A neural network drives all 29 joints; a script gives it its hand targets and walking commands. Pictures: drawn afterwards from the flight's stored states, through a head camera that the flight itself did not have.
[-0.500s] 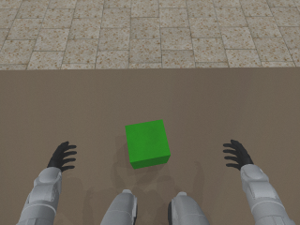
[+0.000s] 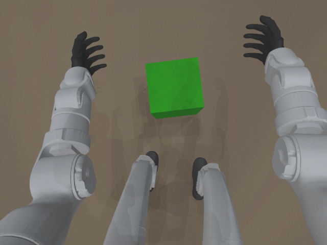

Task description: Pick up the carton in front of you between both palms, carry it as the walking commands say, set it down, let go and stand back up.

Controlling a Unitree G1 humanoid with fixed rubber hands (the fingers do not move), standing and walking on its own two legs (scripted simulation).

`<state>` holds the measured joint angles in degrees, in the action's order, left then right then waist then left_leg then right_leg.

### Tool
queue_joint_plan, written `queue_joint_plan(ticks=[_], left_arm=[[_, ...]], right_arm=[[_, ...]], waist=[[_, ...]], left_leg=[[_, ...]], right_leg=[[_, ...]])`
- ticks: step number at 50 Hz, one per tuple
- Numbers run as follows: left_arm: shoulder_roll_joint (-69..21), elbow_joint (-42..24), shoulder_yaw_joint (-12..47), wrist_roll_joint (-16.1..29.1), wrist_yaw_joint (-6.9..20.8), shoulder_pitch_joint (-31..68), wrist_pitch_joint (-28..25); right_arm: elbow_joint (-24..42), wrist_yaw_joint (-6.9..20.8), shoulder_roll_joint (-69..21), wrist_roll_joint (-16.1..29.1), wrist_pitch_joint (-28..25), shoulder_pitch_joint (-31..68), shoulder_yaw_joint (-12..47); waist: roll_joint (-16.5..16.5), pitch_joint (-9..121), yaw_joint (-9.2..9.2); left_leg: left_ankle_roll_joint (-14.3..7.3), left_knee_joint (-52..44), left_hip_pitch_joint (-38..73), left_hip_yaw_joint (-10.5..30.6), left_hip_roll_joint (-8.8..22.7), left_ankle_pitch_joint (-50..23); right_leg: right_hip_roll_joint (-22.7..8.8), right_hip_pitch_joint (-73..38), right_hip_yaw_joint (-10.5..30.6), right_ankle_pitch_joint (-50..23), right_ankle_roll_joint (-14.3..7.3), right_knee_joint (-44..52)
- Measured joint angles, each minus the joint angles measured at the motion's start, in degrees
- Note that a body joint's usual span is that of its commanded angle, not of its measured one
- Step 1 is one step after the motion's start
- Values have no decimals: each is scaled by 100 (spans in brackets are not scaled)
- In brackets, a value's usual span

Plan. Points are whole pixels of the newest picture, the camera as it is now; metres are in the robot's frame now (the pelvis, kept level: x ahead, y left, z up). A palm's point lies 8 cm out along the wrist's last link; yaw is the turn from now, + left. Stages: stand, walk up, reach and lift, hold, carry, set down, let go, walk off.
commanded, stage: reach and lift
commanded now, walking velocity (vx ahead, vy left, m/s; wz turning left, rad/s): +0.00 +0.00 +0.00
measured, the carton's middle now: (174, 92) +0.52 +0.05 -0.53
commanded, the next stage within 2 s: none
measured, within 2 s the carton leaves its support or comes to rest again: leaves its support in 1.86 s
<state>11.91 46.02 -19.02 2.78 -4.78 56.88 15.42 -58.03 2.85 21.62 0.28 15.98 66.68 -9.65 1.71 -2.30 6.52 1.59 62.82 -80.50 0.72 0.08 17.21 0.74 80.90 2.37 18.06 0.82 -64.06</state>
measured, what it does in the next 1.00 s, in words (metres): lowers itself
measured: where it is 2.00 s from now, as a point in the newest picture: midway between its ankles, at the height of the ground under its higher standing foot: (173, 182)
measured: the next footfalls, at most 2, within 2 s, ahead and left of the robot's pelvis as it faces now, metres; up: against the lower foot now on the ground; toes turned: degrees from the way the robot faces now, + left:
none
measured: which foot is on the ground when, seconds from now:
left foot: down 0.00-1.00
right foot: down 0.00-1.00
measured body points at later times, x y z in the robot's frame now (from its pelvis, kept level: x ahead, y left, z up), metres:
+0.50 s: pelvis +0.03 +0.00 -0.09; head +0.37 -0.01 +0.21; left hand +0.50 +0.24 -0.24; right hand +0.58 -0.13 -0.25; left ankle +0.10 +0.13 -0.62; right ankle +0.09 -0.13 -0.62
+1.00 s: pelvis -0.03 +0.00 -0.27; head +0.35 +0.01 -0.03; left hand +0.50 +0.23 -0.45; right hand +0.57 -0.13 -0.45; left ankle +0.09 +0.13 -0.62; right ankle +0.09 -0.13 -0.62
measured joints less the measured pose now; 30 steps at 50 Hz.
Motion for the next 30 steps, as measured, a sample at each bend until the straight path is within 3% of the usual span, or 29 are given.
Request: queue_joint_plan(ticks=[8, 19, 24, 30], left_arm=[[-326, -101, -543, -355, -25, 692, -285], [-605, -17, -983, -729, 226, 255, -957], [-506, 219, -938, -578, 207, 278, -1140], [-194, 300, -469, -23, 44, 575, -1149]], right_arm=[[-248, 47, -45, -474, -287, 968, -365], [-43, -161, -550, -875, -814, 461, -728], [20, -373, -590, -729, -944, 332, -535], [164, -607, -274, -148, -937, 538, 82]], waist=[[3, 59, 67], [42, 814, -5], [20, 948, -49], [-53, 539, -59]], left_leg=[[10, 58, -721, -20, -7, 15], [72, 687, -1913, 29, -58, 387], [117, 1631, -2820, 70, -123, 732], [146, 2987, -3795, 90, -183, 1078]], right_leg=[[31, 747, 59, 20, 0, -91], [105, 1941, 151, 423, 26, -741], [163, 2843, 204, 791, 66, -1708], [221, 3817, 207, 1143, 94, -3093]])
